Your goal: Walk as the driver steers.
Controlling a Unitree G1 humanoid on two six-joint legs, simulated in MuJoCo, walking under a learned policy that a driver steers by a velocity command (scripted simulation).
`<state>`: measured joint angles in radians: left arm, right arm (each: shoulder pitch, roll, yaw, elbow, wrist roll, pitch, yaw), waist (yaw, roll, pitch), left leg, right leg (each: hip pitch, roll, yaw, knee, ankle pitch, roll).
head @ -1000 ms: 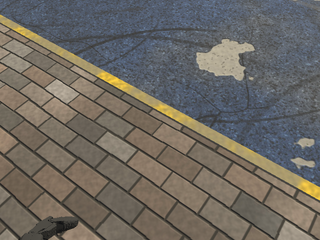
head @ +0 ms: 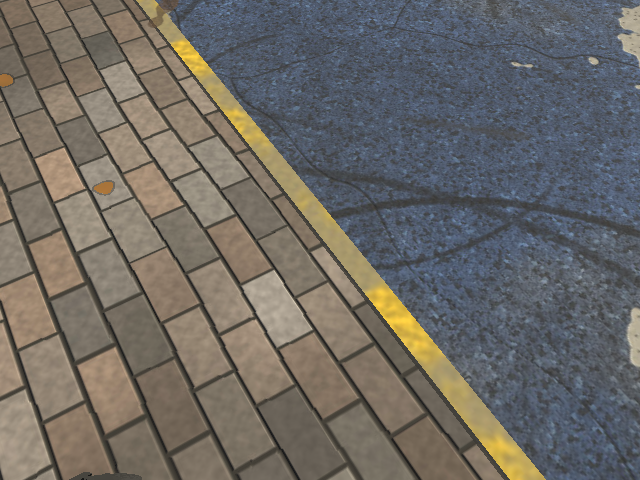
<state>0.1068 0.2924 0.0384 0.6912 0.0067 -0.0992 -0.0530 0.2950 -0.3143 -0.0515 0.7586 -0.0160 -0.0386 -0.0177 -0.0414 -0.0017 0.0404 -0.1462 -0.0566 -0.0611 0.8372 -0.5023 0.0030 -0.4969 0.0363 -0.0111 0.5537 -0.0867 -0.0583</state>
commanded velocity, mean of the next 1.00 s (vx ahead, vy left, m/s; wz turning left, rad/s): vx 0.06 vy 0.00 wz -0.35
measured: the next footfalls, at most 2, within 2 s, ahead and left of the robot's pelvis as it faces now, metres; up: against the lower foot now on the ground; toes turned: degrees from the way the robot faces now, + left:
left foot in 0.46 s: +0.22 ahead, +0.12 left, +0.00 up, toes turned -23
right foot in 0.84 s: +0.09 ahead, -0.12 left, +0.00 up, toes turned -22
